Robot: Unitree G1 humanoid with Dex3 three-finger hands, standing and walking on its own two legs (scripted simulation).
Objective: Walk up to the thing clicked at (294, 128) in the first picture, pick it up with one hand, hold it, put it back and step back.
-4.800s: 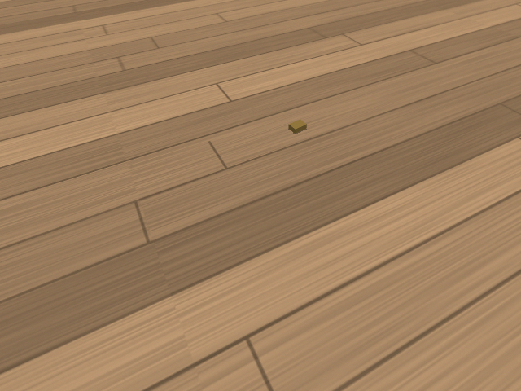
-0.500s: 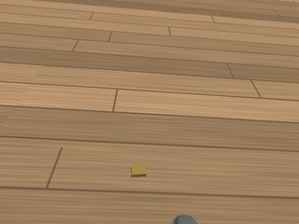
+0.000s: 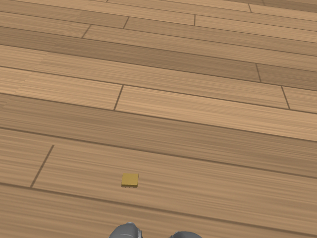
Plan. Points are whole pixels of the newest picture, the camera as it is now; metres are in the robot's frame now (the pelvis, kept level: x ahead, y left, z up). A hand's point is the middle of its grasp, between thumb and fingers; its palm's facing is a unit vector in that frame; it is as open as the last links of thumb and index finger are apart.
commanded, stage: walk up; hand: left
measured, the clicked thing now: (130, 179) +0.49 +0.17 -0.73
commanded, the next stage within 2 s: none
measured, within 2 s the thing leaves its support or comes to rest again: neither
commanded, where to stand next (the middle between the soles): +0.12 -0.10 m, yaw +3 degrees
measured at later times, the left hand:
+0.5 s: hand out of the picture +0.11 +0.10 -0.13, palm faces -0.02 -0.90 -0.43, open 7.4 cm
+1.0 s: hand out of the picture +0.09 +0.17 -0.15, palm faces +0.06 -0.89 -0.45, open 7.4 cm
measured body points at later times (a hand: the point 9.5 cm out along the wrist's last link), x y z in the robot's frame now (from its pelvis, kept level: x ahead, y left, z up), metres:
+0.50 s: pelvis +0.05 -0.17 +0.00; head +0.07 -0.20 +0.45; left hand +0.11 +0.15 -0.10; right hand +0.11 -0.51 -0.13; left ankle +0.08 -0.03 -0.67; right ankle +0.07 -0.31 -0.71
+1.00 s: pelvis +0.04 -0.13 -0.01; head +0.07 -0.12 +0.44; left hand +0.08 +0.22 -0.12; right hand +0.18 -0.43 -0.12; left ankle +0.06 +0.00 -0.71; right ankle +0.09 -0.26 -0.71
